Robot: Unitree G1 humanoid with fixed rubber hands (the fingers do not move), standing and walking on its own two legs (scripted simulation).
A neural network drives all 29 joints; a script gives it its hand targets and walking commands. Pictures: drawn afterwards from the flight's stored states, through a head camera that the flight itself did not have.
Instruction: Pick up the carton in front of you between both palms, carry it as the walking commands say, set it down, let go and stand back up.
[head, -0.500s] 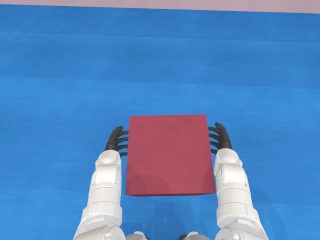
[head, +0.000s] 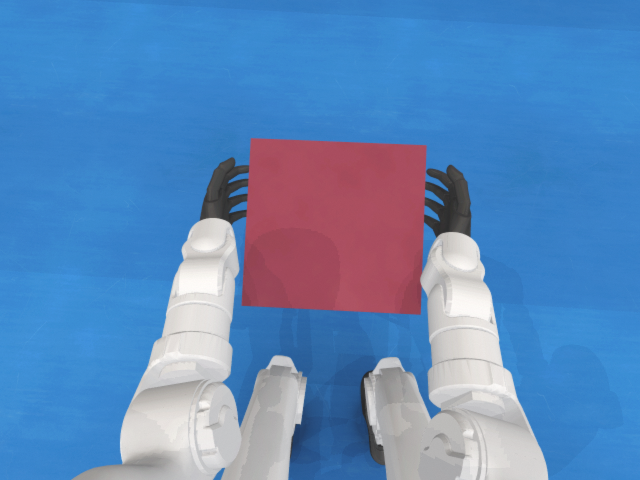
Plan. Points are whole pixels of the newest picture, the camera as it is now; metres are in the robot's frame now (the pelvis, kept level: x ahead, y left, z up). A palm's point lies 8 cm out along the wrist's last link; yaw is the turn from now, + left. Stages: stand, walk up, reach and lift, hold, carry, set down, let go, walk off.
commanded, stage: set down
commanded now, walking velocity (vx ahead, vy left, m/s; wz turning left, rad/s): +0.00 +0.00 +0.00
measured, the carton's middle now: (332, 231) +0.44 +0.01 -0.16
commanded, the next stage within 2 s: none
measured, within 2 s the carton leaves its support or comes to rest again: rests again in 1.80 s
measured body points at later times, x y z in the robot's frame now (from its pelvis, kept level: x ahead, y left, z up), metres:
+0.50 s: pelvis -0.02 +0.00 -0.13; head +0.27 +0.02 +0.22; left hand +0.48 +0.17 -0.24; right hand +0.46 -0.12 -0.23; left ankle +0.07 +0.11 -0.59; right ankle +0.09 -0.13 -0.59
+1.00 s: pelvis -0.03 +0.01 -0.23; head +0.32 +0.04 +0.05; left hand +0.51 +0.18 -0.39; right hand +0.48 -0.12 -0.38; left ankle +0.07 +0.11 -0.59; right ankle +0.08 -0.13 -0.59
